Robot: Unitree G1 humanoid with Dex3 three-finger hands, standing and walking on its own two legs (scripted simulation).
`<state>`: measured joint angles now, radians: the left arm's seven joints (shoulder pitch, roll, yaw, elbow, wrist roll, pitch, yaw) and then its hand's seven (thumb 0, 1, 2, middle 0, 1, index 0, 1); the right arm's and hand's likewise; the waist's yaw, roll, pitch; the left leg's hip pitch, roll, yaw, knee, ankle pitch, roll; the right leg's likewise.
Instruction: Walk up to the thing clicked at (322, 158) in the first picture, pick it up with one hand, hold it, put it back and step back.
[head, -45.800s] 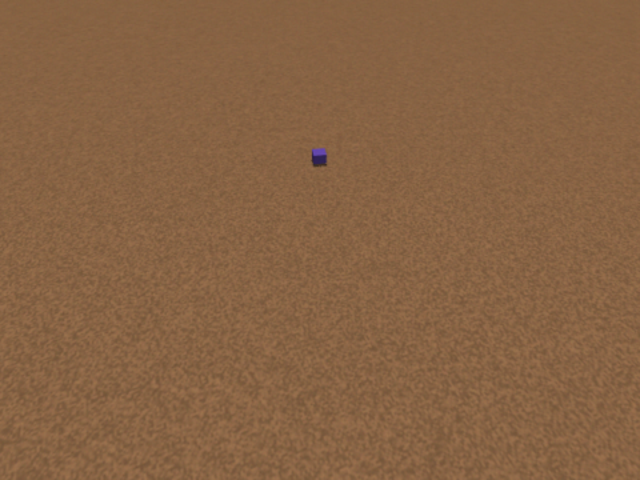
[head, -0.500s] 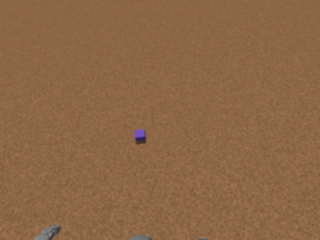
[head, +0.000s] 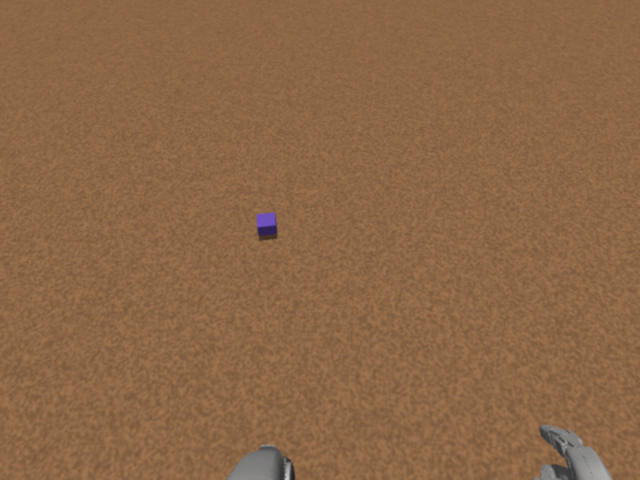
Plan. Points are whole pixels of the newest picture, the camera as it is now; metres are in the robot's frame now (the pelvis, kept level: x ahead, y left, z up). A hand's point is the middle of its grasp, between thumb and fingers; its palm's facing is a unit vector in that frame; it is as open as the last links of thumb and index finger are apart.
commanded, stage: step back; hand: left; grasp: from above
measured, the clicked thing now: (266, 224) +1.02 +0.29 -0.72
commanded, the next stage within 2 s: stand in 1.18 s
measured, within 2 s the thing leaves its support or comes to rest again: neither
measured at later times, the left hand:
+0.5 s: hand out of the picture -0.02 +0.28 -0.13, palm faces +0.10 -0.93 -0.36, open 7.4 cm
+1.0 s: hand out of the picture +0.04 +0.27 -0.14, palm faces +0.11 -0.93 -0.35, open 7.4 cm
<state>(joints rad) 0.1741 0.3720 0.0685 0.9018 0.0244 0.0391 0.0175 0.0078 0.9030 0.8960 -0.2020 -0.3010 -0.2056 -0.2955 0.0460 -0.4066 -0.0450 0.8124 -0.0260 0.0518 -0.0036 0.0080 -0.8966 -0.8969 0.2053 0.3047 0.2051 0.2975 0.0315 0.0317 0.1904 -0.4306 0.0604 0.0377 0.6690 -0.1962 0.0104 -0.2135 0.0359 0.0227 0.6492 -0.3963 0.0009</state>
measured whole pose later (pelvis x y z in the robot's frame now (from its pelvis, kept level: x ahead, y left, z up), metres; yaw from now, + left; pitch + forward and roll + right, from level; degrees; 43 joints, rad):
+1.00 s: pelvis -0.01 +0.00 +0.01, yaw +4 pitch -2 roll +1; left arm 0.16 0.37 0.05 1.00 0.00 0.01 0.00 0.01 0.90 0.90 -0.20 -0.30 -0.21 -0.30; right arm 0.16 -0.34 -0.04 1.01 -0.03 -0.01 0.00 0.01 -0.90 -0.90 0.20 0.30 0.20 0.30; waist 0.03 -0.02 0.08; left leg -0.28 0.00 0.03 0.59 -0.27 0.01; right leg -0.25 -0.04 0.00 0.63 -0.38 0.00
